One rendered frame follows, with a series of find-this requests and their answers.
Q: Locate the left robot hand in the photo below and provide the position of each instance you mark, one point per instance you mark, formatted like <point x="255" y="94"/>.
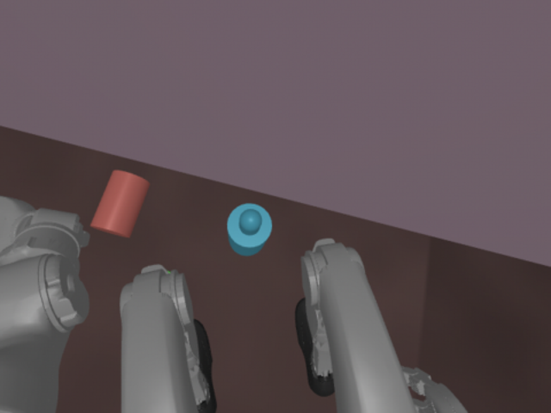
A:
<point x="10" y="210"/>

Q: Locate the right robot hand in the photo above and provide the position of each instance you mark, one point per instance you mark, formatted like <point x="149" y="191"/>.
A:
<point x="439" y="399"/>

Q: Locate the left robot arm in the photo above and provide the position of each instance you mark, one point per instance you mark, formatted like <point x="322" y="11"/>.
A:
<point x="41" y="301"/>

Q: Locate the left robot foot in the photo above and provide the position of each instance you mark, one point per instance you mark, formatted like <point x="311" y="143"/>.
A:
<point x="209" y="405"/>

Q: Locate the right robot foot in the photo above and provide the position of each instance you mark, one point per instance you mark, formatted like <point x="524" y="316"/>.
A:
<point x="322" y="386"/>

